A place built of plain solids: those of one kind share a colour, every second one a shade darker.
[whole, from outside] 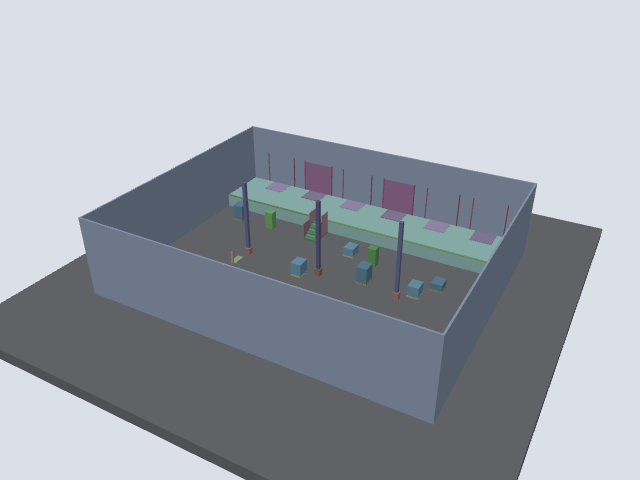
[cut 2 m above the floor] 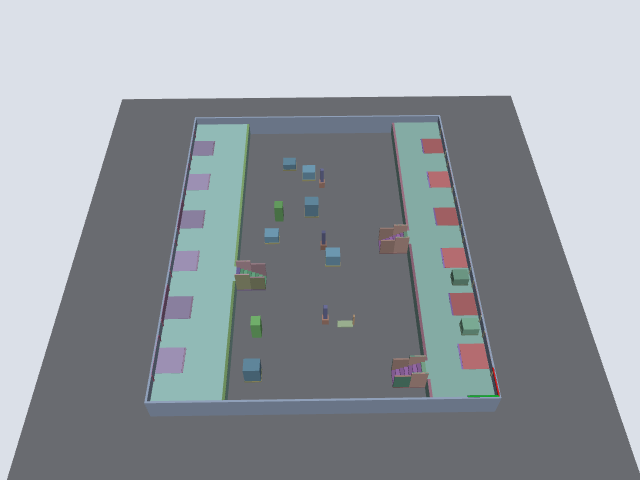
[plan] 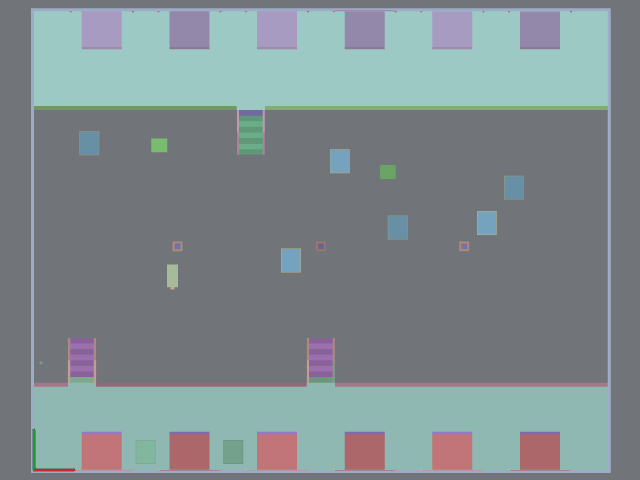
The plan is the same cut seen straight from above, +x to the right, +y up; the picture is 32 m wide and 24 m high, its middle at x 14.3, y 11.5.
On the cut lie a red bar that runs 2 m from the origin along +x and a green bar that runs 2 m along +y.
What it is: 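The dock platform, its doors, stairs and ramp, and the hall's floor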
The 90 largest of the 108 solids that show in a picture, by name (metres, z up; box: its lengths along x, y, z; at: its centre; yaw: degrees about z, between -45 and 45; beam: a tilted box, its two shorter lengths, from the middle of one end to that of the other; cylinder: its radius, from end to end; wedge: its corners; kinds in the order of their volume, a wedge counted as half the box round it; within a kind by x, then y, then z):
{
 "north_deck_1": {"box": [28.69, 4.94, 1.3], "at": [14.34, 20.47, 0.6]},
 "south_deck_1": {"box": [28.69, 4.37, 1.3], "at": [14.34, 2.18, 0.6]},
 "wall_1": {"box": [0.15, 23.24, 7.01], "at": [-0.07, 11.47, 3.45]},
 "wall_2": {"box": [28.99, 0.15, 7.01], "at": [14.34, -0.07, 3.45]},
 "wall_3": {"box": [28.99, 0.15, 7.01], "at": [14.34, 23.02, 3.45]},
 "wall_4": {"box": [0.15, 23.24, 7.01], "at": [28.76, 11.47, 3.45]},
 "stage_load_1": {"box": [0.95, 1.15, 1.48], "at": [2.76, 16.34, 0.88]},
 "stage_load_2": {"box": [0.95, 1.15, 1.12], "at": [12.85, 10.47, 0.7]},
 "stage_load_3": {"box": [0.95, 1.15, 0.76], "at": [15.29, 15.44, 0.52]},
 "stage_load_4": {"box": [0.95, 1.15, 1.43], "at": [18.19, 12.12, 0.86]},
 "stage_load_5": {"box": [0.95, 1.15, 0.92], "at": [22.64, 12.35, 0.6]},
 "stage_load_6": {"box": [0.95, 1.15, 0.59], "at": [23.99, 14.12, 0.44]},
 "south_stair_steps_1": {"box": [1.2, 0.28, 1.14], "at": [2.4, 4.79, 0.52]},
 "south_stair_steps_2": {"box": [1.2, 0.28, 0.99], "at": [2.4, 5.07, 0.44]},
 "south_stair_steps_3": {"box": [1.2, 0.28, 0.83], "at": [2.4, 5.35, 0.37]},
 "south_stair_steps_4": {"box": [1.2, 0.28, 0.68], "at": [2.4, 5.63, 0.29]},
 "south_stair_steps_5": {"box": [1.2, 0.28, 0.52], "at": [2.4, 5.91, 0.21]},
 "south_stair_steps_6": {"box": [1.2, 0.28, 0.36], "at": [2.4, 6.19, 0.13]},
 "south_stair_steps_7": {"box": [1.2, 0.28, 1.14], "at": [14.34, 4.79, 0.52]},
 "south_stair_steps_8": {"box": [1.2, 0.28, 0.99], "at": [14.34, 5.07, 0.44]},
 "south_stair_steps_9": {"box": [1.2, 0.28, 0.83], "at": [14.34, 5.35, 0.37]},
 "south_stair_steps_10": {"box": [1.2, 0.28, 0.68], "at": [14.34, 5.63, 0.29]},
 "south_stair_steps_11": {"box": [1.2, 0.28, 0.52], "at": [14.34, 5.91, 0.21]},
 "south_stair_steps_12": {"box": [1.2, 0.28, 0.36], "at": [14.34, 6.19, 0.13]},
 "south_shutter_1": {"box": [3.0, 0.05, 3.15], "at": [3.39, -0.03, 2.77]},
 "south_shutter_2": {"box": [3.0, 0.05, 3.15], "at": [7.77, -0.03, 2.77]},
 "south_shutter_3": {"box": [3.0, 0.05, 3.15], "at": [12.15, -0.03, 2.77]},
 "south_shutter_4": {"box": [3.0, 0.05, 3.15], "at": [16.54, -0.03, 2.77]},
 "south_shutter_5": {"box": [3.0, 0.05, 3.15], "at": [20.92, -0.03, 2.77]},
 "south_shutter_6": {"box": [3.0, 0.05, 3.15], "at": [25.3, -0.03, 2.77]},
 "cage_1": {"box": [0.8, 0.7, 1.75], "at": [6.26, 16.23, 0.82]},
 "cage_2": {"box": [0.8, 0.7, 1.75], "at": [17.69, 14.9, 0.82]},
 "dock_south_cheek_whole_1": {"box": [0.11, 1.12, 2.3], "at": [1.75, 4.93, 1.1]},
 "dock_south_cheek_whole_2": {"box": [0.11, 1.12, 1.68], "at": [1.75, 6.05, 0.79]},
 "dock_south_cheek_whole_3": {"box": [0.11, 1.12, 2.3], "at": [3.04, 4.93, 1.1]},
 "dock_south_cheek_whole_4": {"box": [0.11, 1.12, 1.68], "at": [3.04, 6.05, 0.79]},
 "dock_south_cheek_whole_5": {"box": [0.11, 1.12, 2.3], "at": [13.7, 4.93, 1.1]},
 "dock_south_cheek_whole_6": {"box": [0.11, 1.12, 1.68], "at": [13.7, 6.05, 0.79]},
 "dock_south_cheek_whole_7": {"box": [0.11, 1.12, 2.3], "at": [14.99, 4.93, 1.1]},
 "dock_south_cheek_whole_8": {"box": [0.11, 1.12, 1.68], "at": [14.99, 6.05, 0.79]},
 "column_1": {"box": [0.3, 0.3, 7.01], "at": [7.17, 11.18, 3.45]},
 "column_2": {"box": [0.3, 0.3, 7.01], "at": [14.34, 11.18, 3.45]},
 "column_3": {"box": [0.3, 0.3, 7.01], "at": [21.52, 11.18, 3.45]},
 "wait_load_1": {"box": [0.95, 1.15, 0.85], "at": [5.58, 0.9, 1.82]},
 "wait_load_2": {"box": [0.95, 1.15, 0.63], "at": [9.96, 0.9, 1.7]},
 "north_stair_steps_1": {"box": [1.2, 0.28, 0.36], "at": [10.84, 16.18, 0.13]},
 "north_stair_steps_2": {"box": [1.2, 0.28, 0.52], "at": [10.84, 16.46, 0.21]},
 "north_stair_steps_3": {"box": [1.2, 0.28, 0.68], "at": [10.84, 16.74, 0.29]},
 "north_stair_steps_4": {"box": [1.2, 0.28, 0.83], "at": [10.84, 17.02, 0.37]},
 "north_stair_steps_5": {"box": [1.2, 0.28, 0.99], "at": [10.84, 17.3, 0.44]},
 "north_stair_steps_6": {"box": [1.2, 0.28, 1.14], "at": [10.84, 17.58, 0.52]},
 "north_lev_1": {"box": [2.0, 1.78, 0.07], "at": [3.39, 22.04, 1.23]},
 "north_lev_2": {"box": [2.0, 1.78, 0.07], "at": [7.77, 22.04, 1.23]},
 "north_lev_3": {"box": [2.0, 1.78, 0.07], "at": [12.15, 22.04, 1.23]},
 "north_lev_4": {"box": [2.0, 1.78, 0.07], "at": [16.54, 22.04, 1.23]},
 "north_lev_5": {"box": [2.0, 1.78, 0.07], "at": [20.92, 22.04, 1.23]},
 "north_lev_6": {"box": [2.0, 1.78, 0.07], "at": [25.3, 22.04, 1.23]},
 "south_lev_1": {"box": [2.0, 1.78, 0.07], "at": [3.39, 0.9, 1.23]},
 "south_lev_2": {"box": [2.0, 1.78, 0.07], "at": [7.77, 0.9, 1.23]},
 "south_lev_3": {"box": [2.0, 1.78, 0.07], "at": [12.15, 0.9, 1.23]},
 "south_lev_4": {"box": [2.0, 1.78, 0.07], "at": [16.54, 0.9, 1.23]},
 "south_lev_5": {"box": [2.0, 1.78, 0.07], "at": [20.92, 0.9, 1.23]},
 "south_lev_6": {"box": [2.0, 1.78, 0.07], "at": [25.3, 0.9, 1.23]},
 "stage_pal_1": {"box": [1.0, 1.2, 0.19], "at": [2.76, 16.34, 0.04]},
 "stage_pal_2": {"box": [1.0, 1.2, 0.19], "at": [12.85, 10.47, 0.04]},
 "stage_pal_3": {"box": [1.0, 1.2, 0.19], "at": [15.29, 15.44, 0.04]},
 "stage_pal_4": {"box": [1.0, 1.2, 0.19], "at": [18.19, 12.12, 0.04]},
 "stage_pal_5": {"box": [1.0, 1.2, 0.19], "at": [22.64, 12.35, 0.04]},
 "stage_pal_6": {"box": [1.0, 1.2, 0.19], "at": [23.99, 14.12, 0.04]},
 "dock_north_cheek_whole_1": {"box": [0.11, 1.12, 1.68], "at": [10.2, 16.32, 0.79]},
 "dock_north_cheek_whole_2": {"box": [0.11, 1.12, 2.3], "at": [10.2, 17.44, 1.1]},
 "dock_north_cheek_whole_3": {"box": [0.11, 1.12, 1.68], "at": [11.49, 16.32, 0.79]},
 "dock_north_cheek_whole_4": {"box": [0.11, 1.12, 2.3], "at": [11.49, 17.44, 1.1]},
 "north_shutter_1": {"box": [3.0, 0.05, 3.15], "at": [7.77, 22.97, 2.77]},
 "north_shutter_2": {"box": [3.0, 0.05, 3.15], "at": [16.54, 22.97, 2.77]},
 "south_stair_stair_head_1": {"box": [1.2, 0.28, 1.3], "at": [2.4, 4.51, 0.6]},
 "south_stair_stair_head_2": {"box": [1.2, 0.28, 1.3], "at": [14.34, 4.51, 0.6]},
 "column_guard_1": {"box": [0.5, 0.5, 0.65], "at": [7.17, 11.18, 0.28]},
 "column_guard_2": {"box": [0.5, 0.5, 0.65], "at": [14.34, 11.18, 0.28]},
 "column_guard_3": {"box": [0.5, 0.5, 0.65], "at": [21.52, 11.18, 0.28]},
 "wait_pal_1": {"box": [1.0, 1.2, 0.19], "at": [5.58, 0.9, 1.29]},
 "wait_pal_2": {"box": [1.0, 1.2, 0.19], "at": [9.96, 0.9, 1.29]},
 "north_stair_stair_head_1": {"box": [1.2, 0.28, 1.3], "at": [10.84, 17.86, 0.6]},
 "dock_north_cheek_1": {"box": [0.1, 1.12, 1.64], "at": [10.19, 16.32, 0.77]},
 "dock_north_cheek_2": {"box": [0.1, 1.12, 2.26], "at": [10.19, 17.44, 1.08]},
 "dock_south_cheek_1": {"box": [0.1, 1.12, 1.64], "at": [1.75, 6.05, 0.77]},
 "dock_south_cheek_2": {"box": [0.1, 1.12, 2.26], "at": [14.99, 4.93, 1.08]},
 "south_edge_1": {"box": [10.54, 0.2, 0.05], "at": [8.37, 4.27, 1.23]},
 "south_edge_2": {"box": [13.64, 0.2, 0.05], "at": [21.87, 4.27, 1.23]},
 "north_edge_1": {"box": [17.14, 0.2, 0.05], "at": [20.12, 18.1, 1.23]}
}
